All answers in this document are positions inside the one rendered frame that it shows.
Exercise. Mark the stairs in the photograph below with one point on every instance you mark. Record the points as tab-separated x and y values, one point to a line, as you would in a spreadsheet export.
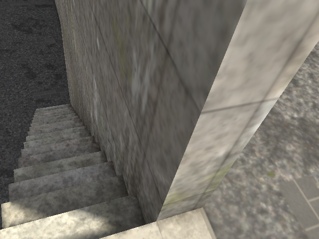
64	186

